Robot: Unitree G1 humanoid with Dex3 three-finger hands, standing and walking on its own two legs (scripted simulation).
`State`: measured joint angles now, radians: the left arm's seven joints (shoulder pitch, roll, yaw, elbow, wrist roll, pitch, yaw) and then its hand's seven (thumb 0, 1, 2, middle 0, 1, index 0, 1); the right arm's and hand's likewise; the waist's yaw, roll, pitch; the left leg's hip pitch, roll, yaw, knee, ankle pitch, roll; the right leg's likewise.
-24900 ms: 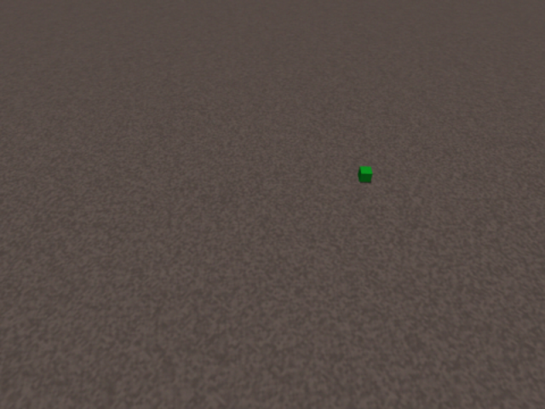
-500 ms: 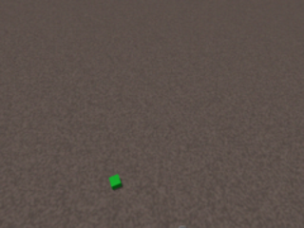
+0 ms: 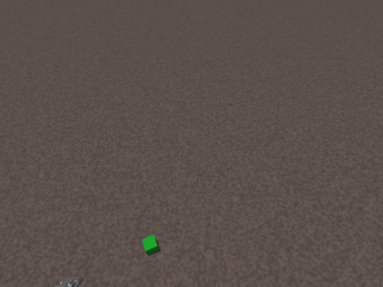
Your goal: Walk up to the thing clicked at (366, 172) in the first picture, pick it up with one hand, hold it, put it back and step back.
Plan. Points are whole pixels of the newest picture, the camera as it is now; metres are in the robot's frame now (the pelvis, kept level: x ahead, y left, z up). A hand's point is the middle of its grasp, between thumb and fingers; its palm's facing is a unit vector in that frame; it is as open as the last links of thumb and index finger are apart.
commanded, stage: walk up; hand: left
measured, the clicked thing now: (150, 244) +0.46 +0.23 -0.74
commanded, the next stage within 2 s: stand in 0.72 s
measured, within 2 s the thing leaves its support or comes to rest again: neither
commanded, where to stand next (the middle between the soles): +0.06 +0.00 m, yaw -2 degrees
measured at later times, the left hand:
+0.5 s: hand out of the picture +0.07 +0.26 -0.15, palm faces +0.02 -0.95 -0.32, open 7.4 cm
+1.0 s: hand out of the picture +0.09 +0.26 -0.15, palm faces +0.00 -0.94 -0.34, open 7.4 cm
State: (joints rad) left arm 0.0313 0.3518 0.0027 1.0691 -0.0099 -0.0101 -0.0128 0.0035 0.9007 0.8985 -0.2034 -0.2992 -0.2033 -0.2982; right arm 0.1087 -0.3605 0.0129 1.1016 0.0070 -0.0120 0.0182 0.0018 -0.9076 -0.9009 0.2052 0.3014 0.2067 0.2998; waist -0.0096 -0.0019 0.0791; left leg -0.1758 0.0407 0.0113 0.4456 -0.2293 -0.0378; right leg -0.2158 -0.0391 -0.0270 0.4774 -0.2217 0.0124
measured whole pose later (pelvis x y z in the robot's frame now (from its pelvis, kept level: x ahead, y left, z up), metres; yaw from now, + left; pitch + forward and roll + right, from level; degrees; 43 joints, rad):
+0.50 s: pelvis +0.00 +0.01 +0.01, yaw +1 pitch -2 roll +0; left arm 0.09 0.35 0.02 1.18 0.00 0.00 -0.02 0.00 0.90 0.90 -0.20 -0.30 -0.20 -0.30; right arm 0.08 -0.35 0.00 1.16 0.00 -0.01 0.02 0.00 -0.91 -0.90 0.20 0.30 0.21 0.30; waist 0.01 0.00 0.06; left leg -0.13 0.04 0.00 0.34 -0.17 -0.03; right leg -0.14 -0.04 -0.04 0.32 -0.14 0.02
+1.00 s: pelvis +0.01 +0.01 +0.01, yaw +1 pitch -2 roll +0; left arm 0.09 0.35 0.01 1.14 0.01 -0.02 -0.01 0.00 0.90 0.90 -0.20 -0.30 -0.20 -0.30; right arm 0.08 -0.35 0.00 1.14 -0.01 -0.01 0.02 0.00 -0.91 -0.90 0.20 0.30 0.21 0.30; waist 0.00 0.00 0.05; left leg -0.11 0.03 0.00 0.32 -0.18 -0.03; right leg -0.12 -0.04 -0.04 0.32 -0.16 0.03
